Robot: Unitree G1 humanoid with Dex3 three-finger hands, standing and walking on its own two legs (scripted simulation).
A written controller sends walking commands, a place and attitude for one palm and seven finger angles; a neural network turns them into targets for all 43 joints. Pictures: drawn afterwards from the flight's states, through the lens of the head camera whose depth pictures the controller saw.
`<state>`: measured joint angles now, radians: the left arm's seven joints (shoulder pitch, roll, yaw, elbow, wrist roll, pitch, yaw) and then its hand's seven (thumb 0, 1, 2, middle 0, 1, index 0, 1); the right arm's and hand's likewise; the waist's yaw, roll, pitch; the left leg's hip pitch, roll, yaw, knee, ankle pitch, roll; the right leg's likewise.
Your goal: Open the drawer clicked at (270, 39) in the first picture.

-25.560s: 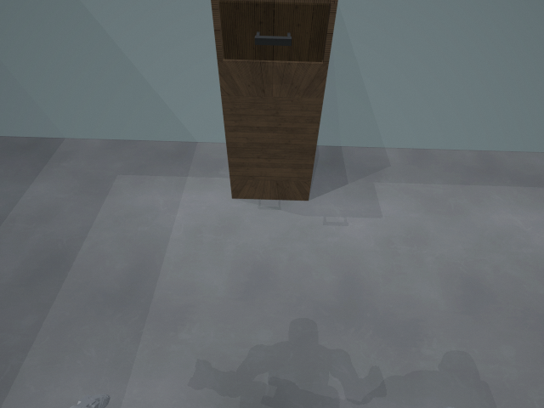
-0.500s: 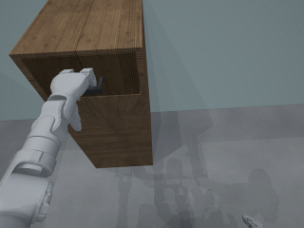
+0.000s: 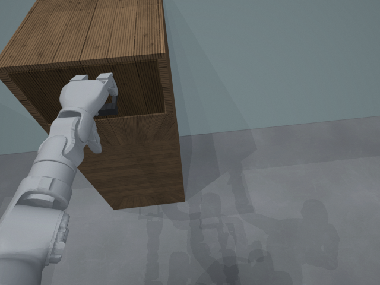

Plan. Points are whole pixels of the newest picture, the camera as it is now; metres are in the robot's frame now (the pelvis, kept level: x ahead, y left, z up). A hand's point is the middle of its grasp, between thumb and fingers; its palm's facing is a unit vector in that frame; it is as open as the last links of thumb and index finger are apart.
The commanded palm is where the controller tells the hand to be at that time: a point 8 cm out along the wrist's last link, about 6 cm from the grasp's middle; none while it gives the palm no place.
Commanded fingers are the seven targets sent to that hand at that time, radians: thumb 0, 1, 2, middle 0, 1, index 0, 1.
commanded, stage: re-aim the fingers above the handle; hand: left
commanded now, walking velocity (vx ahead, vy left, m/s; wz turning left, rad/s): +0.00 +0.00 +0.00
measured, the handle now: (94, 104) +0.54 +0.25 +0.05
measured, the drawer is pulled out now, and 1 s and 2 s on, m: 0.00 0.00 0.00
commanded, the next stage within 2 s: lower the fingers behind the handle in 1.50 s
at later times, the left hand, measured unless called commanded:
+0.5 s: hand (96, 104) +0.47 +0.21 +0.12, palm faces +0.10 -0.04 -0.99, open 13.8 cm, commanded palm +0.44 +0.24 +0.17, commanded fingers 0.00 -0.50 0.30 -0.30 -1.20 -0.30 -1.20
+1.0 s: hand (85, 97) +0.48 +0.23 +0.13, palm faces +0.15 +0.01 -0.99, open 13.8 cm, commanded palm +0.44 +0.23 +0.17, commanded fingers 0.00 -0.50 0.30 -0.30 -1.20 -0.30 -1.20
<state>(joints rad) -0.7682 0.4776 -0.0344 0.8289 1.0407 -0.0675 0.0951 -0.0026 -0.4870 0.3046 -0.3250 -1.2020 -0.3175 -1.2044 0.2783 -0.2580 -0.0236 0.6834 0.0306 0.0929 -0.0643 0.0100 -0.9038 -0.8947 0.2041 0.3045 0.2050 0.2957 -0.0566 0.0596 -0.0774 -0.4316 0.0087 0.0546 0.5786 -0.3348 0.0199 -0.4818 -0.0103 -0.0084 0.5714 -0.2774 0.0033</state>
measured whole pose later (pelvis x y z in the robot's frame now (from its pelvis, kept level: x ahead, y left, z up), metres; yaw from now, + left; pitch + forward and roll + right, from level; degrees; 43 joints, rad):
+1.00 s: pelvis +0.00 +0.00 +0.00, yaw +0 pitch +12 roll +0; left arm -0.82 0.47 -0.03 0.83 1.05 0.04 0.24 0.00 -0.49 0.30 -0.32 -1.21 -0.32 -1.20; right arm 0.25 -0.27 -0.03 0.71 0.02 0.07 -0.04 0.01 -0.91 -0.90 0.20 0.30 0.20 0.30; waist -0.04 0.07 -0.09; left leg -0.45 0.01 0.06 0.58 -0.34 0.02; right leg -0.50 -0.01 -0.01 0.57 -0.28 0.00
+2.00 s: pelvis +0.00 +0.00 +0.00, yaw +0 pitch +14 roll +0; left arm -0.78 0.44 -0.08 0.92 1.04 0.14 0.20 0.00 -0.48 0.31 -0.32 -1.20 -0.31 -1.20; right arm 0.29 -0.26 -0.04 0.70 0.02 0.09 -0.02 0.01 -0.90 -0.89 0.20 0.30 0.20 0.30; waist -0.05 0.08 -0.11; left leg -0.50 0.01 0.05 0.60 -0.34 0.02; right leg -0.55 -0.01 -0.01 0.59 -0.28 0.00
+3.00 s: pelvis -0.03 +0.00 -0.02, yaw +0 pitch +16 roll +0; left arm -0.89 0.49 -0.10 1.01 1.07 0.04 0.24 0.00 -0.49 0.30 -0.30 -1.25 -0.26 -1.32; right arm 0.35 -0.28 -0.03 0.68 0.03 0.08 -0.05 0.01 -0.90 -0.89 0.20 0.30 0.20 0.30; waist -0.08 0.04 -0.12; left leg -0.65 0.02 0.04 0.73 -0.36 0.02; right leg -0.68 0.00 -0.01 0.70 -0.29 0.00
